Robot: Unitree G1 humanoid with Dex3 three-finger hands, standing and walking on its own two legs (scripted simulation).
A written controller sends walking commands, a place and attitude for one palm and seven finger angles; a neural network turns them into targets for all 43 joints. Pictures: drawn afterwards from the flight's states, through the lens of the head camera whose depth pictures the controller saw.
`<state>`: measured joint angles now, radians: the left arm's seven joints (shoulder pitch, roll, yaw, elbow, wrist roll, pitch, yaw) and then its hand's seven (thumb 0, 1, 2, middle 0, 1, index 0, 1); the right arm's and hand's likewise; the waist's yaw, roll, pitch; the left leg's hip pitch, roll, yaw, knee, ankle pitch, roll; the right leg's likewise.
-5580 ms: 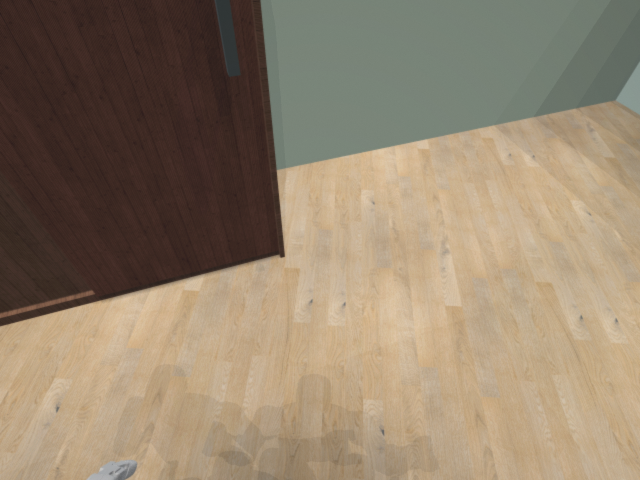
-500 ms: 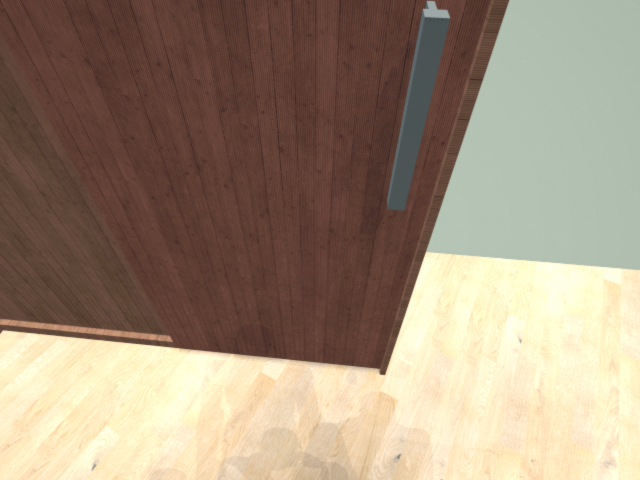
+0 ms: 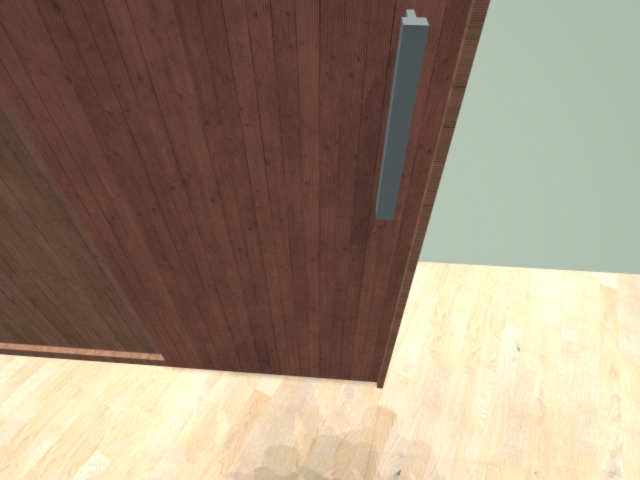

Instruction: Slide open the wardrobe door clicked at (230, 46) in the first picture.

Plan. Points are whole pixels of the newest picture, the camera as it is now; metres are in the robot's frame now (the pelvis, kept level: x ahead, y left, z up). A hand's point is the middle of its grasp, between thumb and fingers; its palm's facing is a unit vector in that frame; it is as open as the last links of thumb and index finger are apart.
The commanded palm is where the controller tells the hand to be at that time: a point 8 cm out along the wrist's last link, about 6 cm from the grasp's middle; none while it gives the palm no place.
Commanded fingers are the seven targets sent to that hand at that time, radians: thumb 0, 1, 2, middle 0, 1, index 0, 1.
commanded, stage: look again from close up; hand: right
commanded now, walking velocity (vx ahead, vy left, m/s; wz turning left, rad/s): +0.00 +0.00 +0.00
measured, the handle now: (395, 127) +0.54 -0.07 +0.19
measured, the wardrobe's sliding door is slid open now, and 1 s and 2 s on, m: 0.00 0.00 0.00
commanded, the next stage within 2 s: none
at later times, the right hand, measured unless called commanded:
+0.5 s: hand out of the picture -0.02 -0.26 -0.16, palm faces -0.02 +0.96 -0.28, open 7.4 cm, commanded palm none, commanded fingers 0.00 -0.90 -0.90 0.20 0.30 0.20 0.30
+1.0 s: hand out of the picture -0.10 -0.22 -0.17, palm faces +0.02 +0.98 -0.19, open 7.4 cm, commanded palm none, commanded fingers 0.00 -0.90 -0.90 0.20 0.30 0.20 0.30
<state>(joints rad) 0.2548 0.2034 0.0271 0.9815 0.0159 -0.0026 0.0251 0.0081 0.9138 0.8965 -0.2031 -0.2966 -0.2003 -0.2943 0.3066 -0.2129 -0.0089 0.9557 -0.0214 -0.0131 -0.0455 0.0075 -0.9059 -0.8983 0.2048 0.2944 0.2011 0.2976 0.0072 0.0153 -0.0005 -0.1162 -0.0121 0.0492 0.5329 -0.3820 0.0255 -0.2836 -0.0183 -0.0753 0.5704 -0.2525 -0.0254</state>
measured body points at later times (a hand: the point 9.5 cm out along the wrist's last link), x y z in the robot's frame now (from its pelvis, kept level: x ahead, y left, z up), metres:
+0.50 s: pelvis -0.05 -0.04 +0.01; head -0.06 -0.05 +0.46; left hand +0.01 +0.24 -0.12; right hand -0.02 -0.31 -0.14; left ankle -0.06 +0.10 -0.73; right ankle +0.03 -0.10 -0.73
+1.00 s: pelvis -0.06 -0.04 +0.01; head -0.07 -0.06 +0.46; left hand -0.04 +0.20 -0.14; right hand -0.10 -0.27 -0.15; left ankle -0.06 +0.10 -0.73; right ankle +0.03 -0.10 -0.73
